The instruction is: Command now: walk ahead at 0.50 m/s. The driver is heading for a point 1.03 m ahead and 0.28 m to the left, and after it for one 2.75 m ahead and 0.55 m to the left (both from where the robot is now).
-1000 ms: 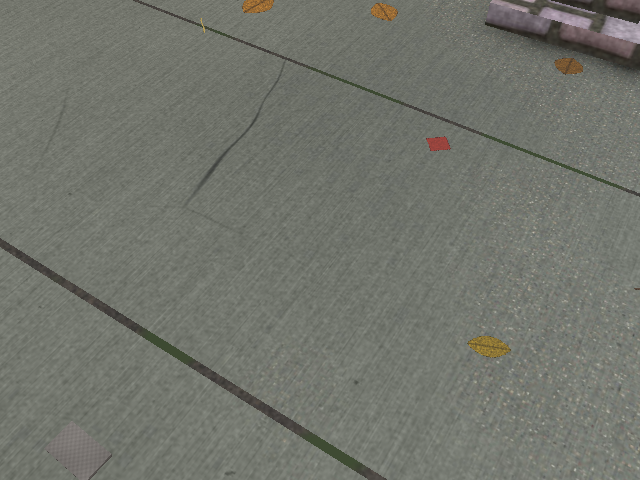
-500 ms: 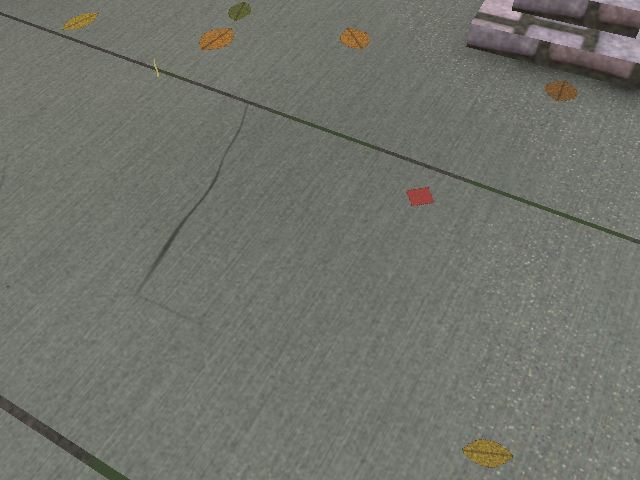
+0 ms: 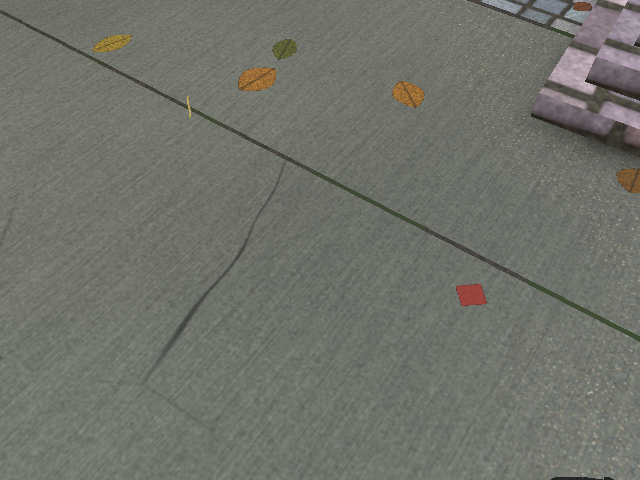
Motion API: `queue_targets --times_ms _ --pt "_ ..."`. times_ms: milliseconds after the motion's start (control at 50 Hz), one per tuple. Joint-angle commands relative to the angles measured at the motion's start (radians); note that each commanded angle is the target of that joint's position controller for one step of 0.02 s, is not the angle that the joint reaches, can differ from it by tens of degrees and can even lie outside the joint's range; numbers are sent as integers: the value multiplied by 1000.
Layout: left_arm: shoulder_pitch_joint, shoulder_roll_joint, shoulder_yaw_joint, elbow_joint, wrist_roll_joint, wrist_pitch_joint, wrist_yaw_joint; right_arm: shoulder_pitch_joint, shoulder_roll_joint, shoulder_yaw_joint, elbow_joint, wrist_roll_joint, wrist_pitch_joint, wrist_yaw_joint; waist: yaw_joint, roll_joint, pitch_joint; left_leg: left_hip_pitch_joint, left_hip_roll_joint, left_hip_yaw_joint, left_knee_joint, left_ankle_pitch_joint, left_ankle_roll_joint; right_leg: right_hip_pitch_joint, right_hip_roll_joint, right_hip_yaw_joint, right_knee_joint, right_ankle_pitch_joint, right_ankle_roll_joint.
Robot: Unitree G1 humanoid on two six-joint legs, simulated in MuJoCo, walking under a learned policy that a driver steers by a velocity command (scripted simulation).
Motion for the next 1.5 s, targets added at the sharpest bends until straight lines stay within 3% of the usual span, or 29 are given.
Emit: queue_targets --times_ms 20,40,60,80,140,180,300,420,460,500,520,540,560,580,620,700,820,940,1000,1040,1060,1080,1100,1120,1140,1180,1240,1360,1500 --pt "15 110 8 -81 -26 -58 -13 372 -199 -54 57 7 4 -8 -162 202 -314 837 359 -704 -271 -247 236 -691 14 139 681 -96 -34" --pt "-71 131 12 -107 -40 -68 -13 289 -159 -43 35 3 2 -11 -143 142 -199 695 326 -557 -286 -208 195 -715 -41 112 665 -9 -51" --pt "-114 124 14 -114 -30 -67 -6 216 -132 -34 25 -5 0 -9 -110 65 -115 537 287 -445 -321 -119 174 -677 -88 88 596 79 -50" --pt "-116 119 23 -112 -16 -57 1 177 -102 -25 21 -14 -6 -6 -76 68 -79 434 251 -370 -351 -51 155 -616 -121 92 529 133 -49" --pt "-77 57 20 -102 -7 -21 5 189 -107 -26 44 -15 -14 -5 -33 81 -50 318 219 -268 -426 38 166 -536 -144 83 443 198 -35" --pt "-139 62 23 -125 -1 -14 8 221 -135 -33 60 -14 -16 -16 -38 58 -18 322 217 -226 -453 90 173 -601 -150 78 350 282 -15" --pt "-346 33 12 -185 0 -26 -9 313 -149 -32 99 -1 -3 -40 -96 56 24 371 166 -110 -469 126 124 -605 -104 29 -1 570 1" --pt "-496 43 2 -249 -10 -40 -42 412 -159 -40 154 9 25 -46 -132 57 68 559 241 -132 -387 176 119 -639 -71 27 -148 484 -28" --pt "-457 72 11 -250 -11 -48 -48 398 -172 -46 154 13 34 -50 -92 77 45 589 257 -159 -323 284 104 -558 -48 24 -182 409 -47" --pt "-242 139 47 -192 -7 -56 -39 348 -173 -44 137 13 42 -49 27 84 -87 530 196 -128 -96 530 69 -230 5 -17 -214 406 -87" --pt "-46 206 69 -149 10 -58 -28 334 -136 -28 111 1 40 -47 100 33 -239 338 135 -90 171 368 33 100 -119 103 -156 430 -143" --pt "59 292 90 -124 21 -49 -24 459 -8 7 100 3 24 -42 62 -204 -399 -71 -36 -33 559 -144 -44 484 -384 537 -224 255 -283" --pt "59 202 63 -129 16 -47 -24 444 -68 -5 116 21 5 -39 79 -220 -443 -170 -37 -182 707 -476 -38 475 -417 716 -334 177 -292" --pt "-25 145 44 -137 9 -47 -21 359 -145 -29 92 45 -1 -39 66 -169 -279 -246 18 -184 759 -421 -26 347 -384 553 -351 167 -235" --pt "-163 85 26 -152 13 -52 -23 277 -129 -37 76 34 5 -51 10 -77 -114 -193 101 -150 676 -264 -21 63 -313 323 -426 260 -180" --pt "-213 70 26 -129 24 -66 -22 311 -51 -42 72 30 59 -51 -64 -94 -26 -99 148 -150 588 -151 -26 -132 -259 98 -533 380 -172" --pt "-172 120 41 -107 27 -58 9 159 -48 -44 6 14 62 -29 -44 -49 21 -178 133 -124 300 121 -42 -80 -238 -84 -562 479 -155" --pt "-77 158 56 -82 2 -27 19 -30 -40 -27 -86 13 62 10 16 -27 81 -222 105 -29 109 90 -11 99 -288 -169 -512 551 -139" --pt "-100 195 68 -92 -11 -7 20 -7 -77 -42 -115 15 66 23 -30 -66 33 -108 37 45 86 -53 35 160 -299 -210 -366 924 -110" --pt "-139 216 71 -106 -20 8 22 192 -145 -81 -79 22 68 20 -154 -73 -85 174 -55 97 34 -73 88 118 -263 -246 -69 1149 -74" --pt "-137 203 63 -117 -12 7 24 363 -222 -120 -33 23 73 3 -230 -20 -176 469 -53 16 -13 -36 132 -66 -222 -252 198 973 -27" --pt "-80 66 24 -169 29 -12 15 395 -341 -144 -20 29 74 -14 -147 242 -231 783 200 -484 -78 -135 279 -503 -57 -223 569 152 39" --pt "-112 69 11 -200 -1 -60 1 404 -320 -124 -58 13 56 -7 -143 209 -387 907 333 -911 -265 -279 388 -683 56 41 747 -162 38" --pt "-227 128 25 -229 -42 -89 -11 387 -239 -100 -55 2 42 -3 -177 122 -286 870 310 -795 -300 -220 322 -793 0 103 757 -82 8" --pt "-248 123 22 -231 -41 -103 -12 339 -199 -89 -59 7 32 -4 -147 78 -196 744 271 -648 -286 -140 281 -790 -47 99 683 7 -17" --pt "-225 141 39 -205 4 -93 1 201 -130 -65 -97 2 26 -8 -60 11 -110 480 198 -466 -307 43 229 -637 -112 104 522 114 -13" --pt "-222 121 41 -218 18 -56 1 200 -155 -67 -107 4 21 -24 -27 22 -81 335 166 -389 -346 181 234 -553 -114 88 385 162 31" --pt "-436 67 17 -289 15 -51 -9 290 -184 -74 -91 12 31 -52 -101 76 -21 257 77 -292 -348 81 156 -504 -27 59 -47 524 61" --pt "-475 130 29 -333 -1 -81 -34 346 -180 -74 -75 15 51 -62 -101 127 -24 401 140 -452 -191 55 122 -423 11 89 -205 421 16"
